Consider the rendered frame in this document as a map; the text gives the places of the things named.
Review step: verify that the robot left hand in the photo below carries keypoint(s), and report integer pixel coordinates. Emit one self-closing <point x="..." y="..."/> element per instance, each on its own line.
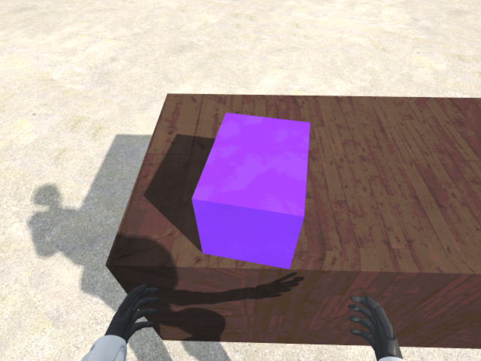
<point x="123" y="323"/>

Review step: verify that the robot right hand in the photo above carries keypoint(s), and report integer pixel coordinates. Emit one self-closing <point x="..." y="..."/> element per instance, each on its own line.
<point x="381" y="337"/>

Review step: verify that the left robot forearm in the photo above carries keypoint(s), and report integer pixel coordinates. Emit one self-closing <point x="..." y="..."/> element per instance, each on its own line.
<point x="107" y="348"/>

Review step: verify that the pedestal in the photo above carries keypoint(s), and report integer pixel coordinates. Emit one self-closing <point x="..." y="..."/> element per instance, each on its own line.
<point x="392" y="211"/>

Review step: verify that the carton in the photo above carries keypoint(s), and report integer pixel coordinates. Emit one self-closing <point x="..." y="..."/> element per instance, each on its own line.
<point x="250" y="198"/>

